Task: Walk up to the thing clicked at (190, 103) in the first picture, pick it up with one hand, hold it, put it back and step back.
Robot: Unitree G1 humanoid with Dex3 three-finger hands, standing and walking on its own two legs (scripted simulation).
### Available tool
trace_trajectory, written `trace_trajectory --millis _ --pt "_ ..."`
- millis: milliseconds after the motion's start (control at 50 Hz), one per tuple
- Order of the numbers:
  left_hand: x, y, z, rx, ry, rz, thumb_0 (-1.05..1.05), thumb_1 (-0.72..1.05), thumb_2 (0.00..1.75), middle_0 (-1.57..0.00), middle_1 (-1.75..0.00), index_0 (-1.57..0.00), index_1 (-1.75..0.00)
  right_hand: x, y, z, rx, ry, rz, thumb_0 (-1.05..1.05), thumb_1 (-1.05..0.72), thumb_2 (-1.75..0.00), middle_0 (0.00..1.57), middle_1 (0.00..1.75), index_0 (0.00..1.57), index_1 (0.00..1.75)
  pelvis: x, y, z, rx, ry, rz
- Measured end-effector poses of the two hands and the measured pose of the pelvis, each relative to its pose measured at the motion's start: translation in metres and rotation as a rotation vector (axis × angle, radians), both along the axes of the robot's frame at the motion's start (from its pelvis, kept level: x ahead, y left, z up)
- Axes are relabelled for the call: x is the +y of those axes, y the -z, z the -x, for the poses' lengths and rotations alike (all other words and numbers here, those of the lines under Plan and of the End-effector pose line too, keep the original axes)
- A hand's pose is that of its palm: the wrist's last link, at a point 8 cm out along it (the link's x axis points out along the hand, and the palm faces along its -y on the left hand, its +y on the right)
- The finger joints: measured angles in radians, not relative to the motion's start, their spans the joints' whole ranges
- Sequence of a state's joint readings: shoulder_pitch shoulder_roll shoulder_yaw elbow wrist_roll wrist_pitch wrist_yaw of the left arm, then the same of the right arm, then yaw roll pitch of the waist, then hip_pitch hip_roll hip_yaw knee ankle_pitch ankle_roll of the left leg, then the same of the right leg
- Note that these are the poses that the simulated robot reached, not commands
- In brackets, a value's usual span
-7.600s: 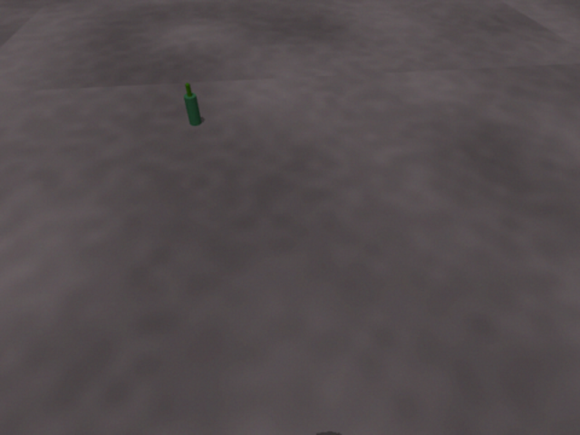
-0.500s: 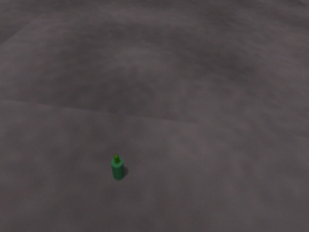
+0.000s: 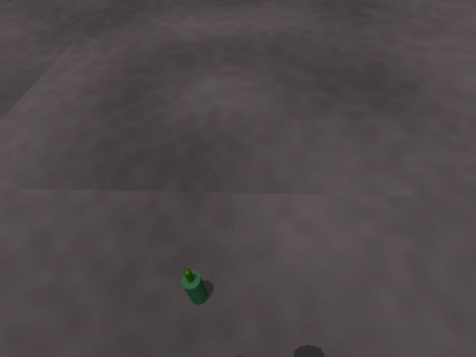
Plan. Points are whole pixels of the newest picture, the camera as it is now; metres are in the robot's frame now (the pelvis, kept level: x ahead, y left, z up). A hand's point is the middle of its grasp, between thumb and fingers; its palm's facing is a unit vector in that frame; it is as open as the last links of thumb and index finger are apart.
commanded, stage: walk up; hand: left
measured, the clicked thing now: (193, 284) +0.48 +0.24 -0.63
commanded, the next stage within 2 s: none
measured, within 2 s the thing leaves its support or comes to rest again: neither
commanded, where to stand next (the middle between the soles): +0.13 +0.02 m, yaw +1 degrees
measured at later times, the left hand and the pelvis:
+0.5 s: hand out of the picture +0.06 +0.30 -0.17, palm faces -0.03 -0.94 -0.33, open 7.4 cm; pelvis +0.01 +0.04 +0.00, yaw +0 degrees
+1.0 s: hand out of the picture +0.11 +0.28 -0.14, palm faces -0.01 -0.94 -0.34, open 7.4 cm; pelvis +0.04 +0.02 +0.02, yaw +1 degrees
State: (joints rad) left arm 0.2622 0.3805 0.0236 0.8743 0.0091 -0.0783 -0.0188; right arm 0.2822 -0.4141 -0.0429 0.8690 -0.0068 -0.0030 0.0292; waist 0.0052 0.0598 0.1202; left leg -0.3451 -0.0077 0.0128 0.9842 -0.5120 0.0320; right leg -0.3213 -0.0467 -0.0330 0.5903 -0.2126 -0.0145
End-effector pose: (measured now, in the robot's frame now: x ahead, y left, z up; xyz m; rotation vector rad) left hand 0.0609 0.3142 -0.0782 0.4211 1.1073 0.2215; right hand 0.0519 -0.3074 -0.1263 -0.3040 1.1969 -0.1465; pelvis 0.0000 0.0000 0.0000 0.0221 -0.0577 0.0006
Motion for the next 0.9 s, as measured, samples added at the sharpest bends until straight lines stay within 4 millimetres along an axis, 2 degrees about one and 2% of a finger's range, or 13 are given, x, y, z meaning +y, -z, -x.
trace_trajectory --millis 80,160,240,300,420,540,660,760,900 --pt "-0.001 -0.001 -0.009 -0.002 0.007 0.005 0.01 0.9 0.9 -0.21 -0.3 -0.21 -0.3 0.004 -0.004 -0.022 -0.02 -0.012 0.002 0.0 -0.9 -0.9 0.2 0.3 0.2 0.3 0.004 -0.003 -0.007 0.0 -0.002 0.005" --pt "0.007 0.01 -0.017 0.0 0.007 0.018 0.01 0.9 0.9 -0.21 -0.3 -0.21 -0.3 0.008 -0.008 -0.034 -0.029 -0.009 0.029 0.0 -0.9 -0.9 0.2 0.3 0.2 0.3 0.012 0.001 -0.012 -0.002 -0.009 0.022" --pt "0.022 0.035 -0.027 -0.005 -0.01 0.051 0.01 0.9 0.9 -0.21 -0.3 -0.21 -0.3 0.017 -0.009 -0.037 -0.032 0.003 0.078 0.0 -0.9 -0.9 0.2 0.3 0.2 0.3 0.025 0.013 -0.014 -0.017 -0.017 0.017" --pt "0.025 0.046 -0.031 0.009 -0.03 0.088 0.01 0.9 0.9 -0.21 -0.3 -0.21 -0.3 0.028 -0.017 -0.034 -0.03 0.006 0.092 0.0 -0.9 -0.9 0.2 0.3 0.2 0.3 0.032 0.012 -0.013 -0.017 -0.008 0.017" --pt "0.027 0.055 -0.017 0.073 -0.045 0.119 0.01 0.91 0.9 -0.21 -0.3 -0.21 -0.3 0.036 -0.028 -0.04 -0.032 -0.002 0.096 0.0 -0.9 -0.9 0.21 0.3 0.21 0.3 0.035 0.006 -0.013 0.01 -0.001 0.037" --pt "0.026 0.048 0.011 0.154 -0.072 0.11 0.01 0.91 0.9 -0.21 -0.3 -0.21 -0.3 0.043 -0.028 -0.054 -0.05 -0.011 0.064 0.0 -0.9 -0.9 0.21 0.3 0.21 0.3 0.035 -0.002 -0.013 0.005 -0.004 0.045" --pt "0.025 0.036 0.022 0.175 -0.102 0.093 0.01 0.91 0.9 -0.21 -0.3 -0.21 -0.3 0.047 -0.023 -0.069 -0.053 -0.026 0.024 0.0 -0.9 -0.9 0.21 0.3 0.21 0.3 0.032 -0.007 -0.018 0.008 -0.012 0.042" --pt "0.024 0.029 0.014 0.176 -0.107 0.082 0.01 0.91 0.9 -0.21 -0.3 -0.21 -0.3 0.046 -0.021 -0.076 -0.05 -0.021 0.005 0.0 -0.9 -0.9 0.21 0.3 0.21 0.3 0.029 -0.011 -0.024 0.01 -0.013 0.037" --pt "0.017 0.025 -0.018 0.133 -0.09 0.087 0.01 0.91 0.9 -0.21 -0.3 -0.2 -0.3 0.04 -0.022 -0.074 -0.019 0.003 0.012 0.0 -0.9 -0.9 0.21 0.3 0.21 0.3 0.026 -0.014 -0.033 0.011 -0.012 0.031"
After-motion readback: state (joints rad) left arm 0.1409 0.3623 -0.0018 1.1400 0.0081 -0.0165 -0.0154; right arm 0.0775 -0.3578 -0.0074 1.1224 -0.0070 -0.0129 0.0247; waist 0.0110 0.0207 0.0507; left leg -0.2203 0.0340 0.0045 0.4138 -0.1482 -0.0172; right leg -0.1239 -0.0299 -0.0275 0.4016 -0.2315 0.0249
